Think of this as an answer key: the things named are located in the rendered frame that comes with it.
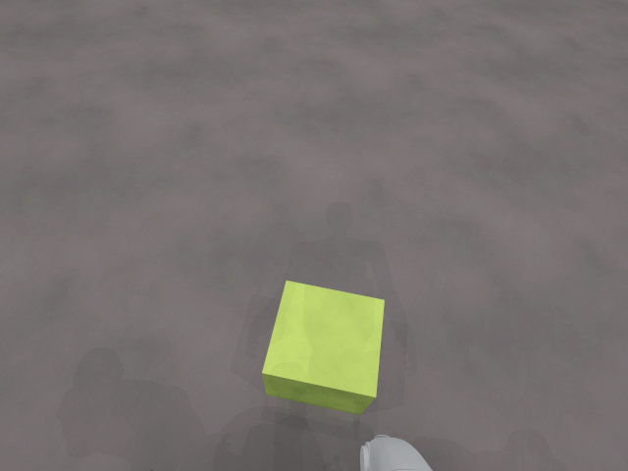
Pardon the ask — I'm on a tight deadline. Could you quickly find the robot right thigh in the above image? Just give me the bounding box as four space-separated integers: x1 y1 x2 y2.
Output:
360 437 433 471

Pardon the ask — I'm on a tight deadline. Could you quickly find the carton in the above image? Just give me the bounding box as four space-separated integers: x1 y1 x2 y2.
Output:
262 281 385 415

